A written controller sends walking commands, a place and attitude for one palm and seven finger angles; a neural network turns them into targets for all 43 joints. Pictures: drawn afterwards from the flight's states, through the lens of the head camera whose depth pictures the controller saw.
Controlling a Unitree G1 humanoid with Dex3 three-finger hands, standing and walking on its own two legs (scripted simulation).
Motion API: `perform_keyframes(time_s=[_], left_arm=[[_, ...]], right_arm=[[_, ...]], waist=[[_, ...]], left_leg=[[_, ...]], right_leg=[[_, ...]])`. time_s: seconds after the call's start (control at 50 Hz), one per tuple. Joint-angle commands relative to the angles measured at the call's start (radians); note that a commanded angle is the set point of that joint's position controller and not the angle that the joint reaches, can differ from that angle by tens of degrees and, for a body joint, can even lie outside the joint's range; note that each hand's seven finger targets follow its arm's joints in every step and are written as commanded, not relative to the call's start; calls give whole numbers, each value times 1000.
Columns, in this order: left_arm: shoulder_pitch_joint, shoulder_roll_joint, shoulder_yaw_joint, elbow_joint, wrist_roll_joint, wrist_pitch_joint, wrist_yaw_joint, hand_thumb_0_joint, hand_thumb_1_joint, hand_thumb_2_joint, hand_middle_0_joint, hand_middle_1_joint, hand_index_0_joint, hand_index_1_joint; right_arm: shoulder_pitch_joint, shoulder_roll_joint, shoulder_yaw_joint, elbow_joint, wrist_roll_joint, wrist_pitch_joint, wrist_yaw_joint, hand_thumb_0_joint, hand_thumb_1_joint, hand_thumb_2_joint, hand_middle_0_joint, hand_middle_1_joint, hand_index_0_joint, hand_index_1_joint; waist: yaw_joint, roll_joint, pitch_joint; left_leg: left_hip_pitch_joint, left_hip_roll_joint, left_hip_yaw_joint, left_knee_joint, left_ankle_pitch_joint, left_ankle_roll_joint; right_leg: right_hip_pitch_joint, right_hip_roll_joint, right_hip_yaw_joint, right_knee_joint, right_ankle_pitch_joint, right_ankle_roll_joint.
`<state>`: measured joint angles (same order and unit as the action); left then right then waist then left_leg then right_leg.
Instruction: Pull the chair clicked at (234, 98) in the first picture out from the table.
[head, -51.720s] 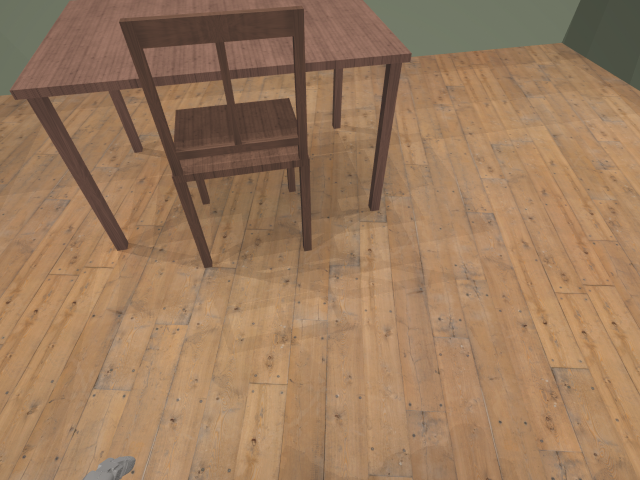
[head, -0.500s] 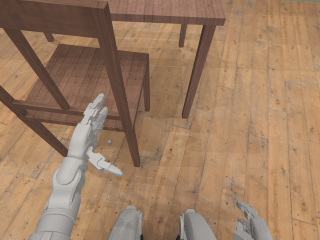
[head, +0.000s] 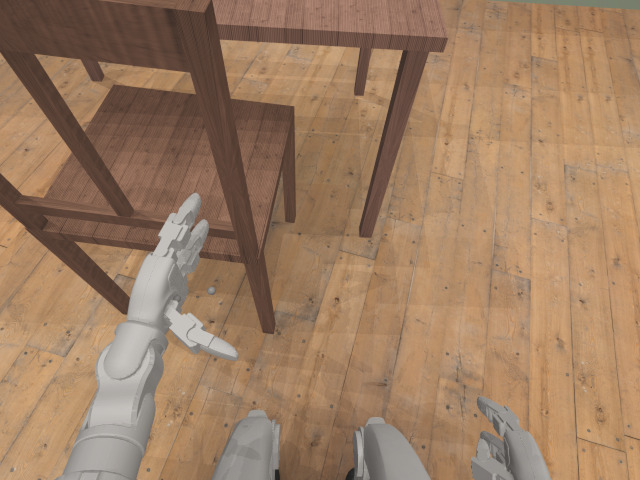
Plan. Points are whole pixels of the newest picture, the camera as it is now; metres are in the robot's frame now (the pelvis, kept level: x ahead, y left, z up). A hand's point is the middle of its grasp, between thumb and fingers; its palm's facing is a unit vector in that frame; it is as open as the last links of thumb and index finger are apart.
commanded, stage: aim the fingers beside a spindle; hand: left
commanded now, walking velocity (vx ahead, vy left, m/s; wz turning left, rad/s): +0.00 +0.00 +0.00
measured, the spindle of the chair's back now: (82, 149) +0.53 +0.33 +0.05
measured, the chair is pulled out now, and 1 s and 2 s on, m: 0.15 0.15 0.15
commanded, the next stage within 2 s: push the fingers through the gap in 1.66 s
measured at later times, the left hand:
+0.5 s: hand (214, 272) +0.36 +0.13 +0.03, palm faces -0.16 -0.99 -0.06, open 17.0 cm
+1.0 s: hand (224, 288) +0.34 +0.12 +0.02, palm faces -0.19 -0.98 -0.03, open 17.0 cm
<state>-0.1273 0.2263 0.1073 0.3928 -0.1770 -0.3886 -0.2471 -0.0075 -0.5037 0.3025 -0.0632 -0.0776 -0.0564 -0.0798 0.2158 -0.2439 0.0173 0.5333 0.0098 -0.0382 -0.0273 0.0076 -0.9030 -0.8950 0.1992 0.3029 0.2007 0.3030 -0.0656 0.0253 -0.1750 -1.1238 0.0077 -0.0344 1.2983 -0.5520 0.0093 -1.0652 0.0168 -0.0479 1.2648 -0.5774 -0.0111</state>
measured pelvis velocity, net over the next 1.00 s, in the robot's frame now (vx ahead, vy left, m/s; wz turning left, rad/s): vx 0.00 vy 0.00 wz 0.00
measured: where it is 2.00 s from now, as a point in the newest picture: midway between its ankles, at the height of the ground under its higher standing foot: outside the picture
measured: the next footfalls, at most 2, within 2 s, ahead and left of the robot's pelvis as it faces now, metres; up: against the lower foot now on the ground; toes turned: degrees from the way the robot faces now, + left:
none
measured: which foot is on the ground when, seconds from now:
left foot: down 0.00-1.00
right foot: down 0.00-1.00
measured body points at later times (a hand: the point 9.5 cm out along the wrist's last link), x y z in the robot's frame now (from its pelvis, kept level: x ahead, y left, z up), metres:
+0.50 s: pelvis +0.00 +0.00 +0.00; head +0.11 +0.01 +0.44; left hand +0.36 +0.19 +0.04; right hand +0.14 -0.24 -0.10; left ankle +0.03 +0.11 -0.62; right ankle +0.01 -0.12 -0.62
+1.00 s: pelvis +0.00 +0.00 +0.00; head +0.10 +0.00 +0.44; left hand +0.35 +0.18 +0.02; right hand +0.15 -0.25 -0.10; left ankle +0.03 +0.11 -0.62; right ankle +0.01 -0.12 -0.62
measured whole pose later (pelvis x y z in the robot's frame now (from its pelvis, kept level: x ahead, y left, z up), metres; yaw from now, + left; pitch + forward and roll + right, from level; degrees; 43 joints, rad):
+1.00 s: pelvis +0.00 +0.00 +0.00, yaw +0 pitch +22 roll -2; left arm -0.15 0.22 0.08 0.39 -0.16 -0.37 -0.23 -0.01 -0.50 0.30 -0.06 -0.08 -0.06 -0.08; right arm 0.21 -0.24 0.02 0.52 0.01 -0.03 -0.02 0.01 -0.90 -0.89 0.20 0.30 0.20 0.30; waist -0.07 0.03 -0.17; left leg -1.13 0.01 -0.04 1.30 -0.55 0.00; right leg -1.08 0.02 -0.05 1.28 -0.58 -0.02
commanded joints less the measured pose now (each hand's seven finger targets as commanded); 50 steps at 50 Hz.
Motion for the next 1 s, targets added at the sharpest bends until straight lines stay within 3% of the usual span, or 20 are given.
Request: perform_keyframes(time_s=[0.0,0.04,0.06,0.12,0.16,0.2,0.28,0.3,0.36,0.4,0.48,0.5,0.6,0.62,0.68,0.72,0.8,0.84,0.92,0.98], left_arm=[[-270,178,103,-228,-10,-95,29,0,-500,300,-60,-80,-60,-80],[-232,146,70,-232,-12,-86,14,0,-500,300,-60,-80,-60,-80],[-218,143,65,-225,-18,-75,3,0,-500,300,-60,-80,-60,-80],[-167,109,32,-171,-25,-34,-26,0,-500,300,-60,-80,-60,-80],[-183,95,14,-146,-27,-19,-33,0,-500,300,-60,-80,-60,-80],[-226,83,2,-197,-26,-27,-24,0,-500,300,-60,-80,-60,-80],[-277,147,58,-289,-16,-70,28,0,-500,300,-60,-80,-60,-80],[-284,125,37,-299,-9,-79,40,0,-500,300,-60,-80,-60,-80],[-291,157,66,-273,10,-89,72,0,-500,300,-60,-80,-60,-80],[-267,112,29,-228,22,-77,74,0,-500,300,-60,-80,-60,-80],[-184,80,11,-125,22,-28,49,0,-500,300,-60,-80,-60,-80],[-193,69,-5,-133,16,-21,40,0,-500,300,-60,-80,-60,-80],[-169,112,35,-273,-7,-50,40,0,-500,300,-60,-80,-60,-80],[-200,109,28,-314,-8,-66,47,0,-500,300,-60,-80,-60,-80],[-208,129,42,-349,0,-96,70,0,-500,300,-60,-80,-60,-80],[-188,121,39,-286,10,-94,77,0,-500,300,-60,-80,-60,-80],[-224,64,-24,-158,27,-67,55,0,-500,300,-60,-80,-60,-80],[-231,73,-15,-146,18,-52,37,0,-500,300,-60,-80,-60,-80],[-250,130,38,-256,-9,-62,20,0,-500,300,-60,-80,-60,-80],[-202,160,74,-354,-16,-81,40,0,-500,300,-60,-80,-60,-80]], right_arm=[[15,-130,-51,-117,-4,-43,-5,0,-900,-900,200,300,200,300],[16,-132,-54,-122,-2,-45,-2,0,-900,-900,200,300,200,300],[22,-136,-54,-126,-1,-46,0,0,-900,-900,200,300,200,300],[28,-143,-57,-125,5,-38,2,0,-900,-900,200,300,200,300],[28,-149,-54,-126,8,-35,2,0,-900,-900,200,300,200,300],[28,-146,-59,-128,7,-37,1,0,-900,-900,200,300,200,300],[31,-143,-59,-127,-1,-42,-2,0,-900,-900,200,300,200,300],[30,-139,-58,-125,-3,-44,-1,0,-900,-900,200,300,200,300],[34,-139,-56,-114,-6,-44,-1,0,-900,-900,200,300,200,300],[31,-134,-53,-112,-7,-39,5,0,-900,-900,200,300,200,300],[38,-143,-57,-122,-1,-22,11,0,-900,-900,200,300,200,300],[34,-143,-57,-127,1,-18,12,0,-900,-900,200,300,200,300],[31,-136,-60,-150,0,-16,11,0,-900,-900,200,300,200,300],[29,-132,-61,-148,-1,-19,9,0,-900,-900,200,300,200,300],[28,-127,-59,-133,-5,-27,6,0,-900,-900,200,300,200,300],[27,-128,-56,-123,-5,-27,7,0,-900,-900,200,300,200,300],[22,-135,-55,-110,-2,-25,8,0,-900,-900,200,300,200,300],[25,-141,-57,-117,0,-24,7,0,-900,-900,200,300,200,300],[19,-138,-59,-137,-2,-29,1,0,-900,-900,200,300,200,300],[19,-128,-59,-145,-4,-35,2,0,-900,-900,200,300,200,300]], waist=[[-2,50,-355],[0,74,-375],[-2,62,-392],[-13,12,-358],[-24,0,-328],[-26,7,-351],[-5,59,-390],[-13,52,-397],[-10,51,-384],[-10,62,-363],[-11,-8,-339],[-13,-1,-339],[12,25,-417],[3,30,-422],[-1,39,-411],[-12,5,-338],[-35,4,-258],[-29,-16,-299],[0,30,-424],[23,73,-481]], left_leg=[[280,-11,-5,-151,271,17],[312,-9,-6,-159,301,14],[318,-7,-11,-161,310,16],[296,-6,-9,-165,298,17],[270,-7,-14,-163,269,19],[298,-6,-17,-162,274,19],[357,-4,-27,-169,314,12],[375,-2,-32,-170,325,11],[359,0,-36,-170,312,10],[355,-4,-33,-174,303,7],[310,-3,-24,-179,292,10],[303,-6,-19,-180,288,11],[356,-6,-13,-176,369,10],[374,-3,-14,-174,386,12],[373,-5,-15,-166,375,13],[320,-5,-14,-168,325,14],[261,-10,-15,-165,215,15],[251,-13,-9,-157,213,19],[311,-13,-2,-152,299,19],[380,-10,-6,-159,398,14]], right_leg=[[169,6,28,-181,268,-18],[174,6,25,-181,295,-19],[178,7,20,-179,299,-20],[179,6,17,-193,305,-15],[155,7,12,-189,276,-16],[144,3,10,-188,273,-14],[135,5,6,-177,276,-21],[127,5,3,-174,280,-20],[111,8,2,-167,260,-20],[110,6,1,-169,257,-21],[131,6,-2,-179,272,-19],[144,3,2,-184,279,-18],[202,1,10,-177,354,-20],[196,2,10,-177,367,-18],[186,4,16,-176,354,-17],[170,6,13,-183,319,-15],[105,4,12,-195,219,-16],[134,2,20,-198,224,-16],[202,-2,32,-184,312,-16],[233,-1,28,-170,390,-19]])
